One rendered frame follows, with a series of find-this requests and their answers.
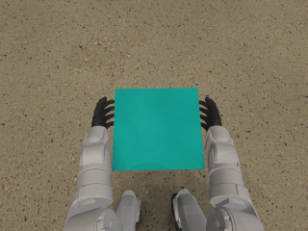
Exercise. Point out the left robot forearm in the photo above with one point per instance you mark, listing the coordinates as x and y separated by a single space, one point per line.
94 173

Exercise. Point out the right robot hand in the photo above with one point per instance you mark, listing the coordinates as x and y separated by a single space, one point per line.
212 117

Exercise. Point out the right robot shin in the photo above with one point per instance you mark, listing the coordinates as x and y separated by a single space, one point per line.
183 191

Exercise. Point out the left robot upper arm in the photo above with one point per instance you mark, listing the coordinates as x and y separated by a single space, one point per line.
98 219

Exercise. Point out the robot right foot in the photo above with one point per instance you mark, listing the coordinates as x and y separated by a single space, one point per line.
172 210

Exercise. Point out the carton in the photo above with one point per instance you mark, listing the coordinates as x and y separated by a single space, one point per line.
157 129

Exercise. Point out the left robot hand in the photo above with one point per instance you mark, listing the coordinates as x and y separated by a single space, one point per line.
99 115

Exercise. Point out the right robot upper arm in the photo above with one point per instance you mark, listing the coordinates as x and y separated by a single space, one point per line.
227 219

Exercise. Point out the right robot forearm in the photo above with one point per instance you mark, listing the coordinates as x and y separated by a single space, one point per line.
226 179

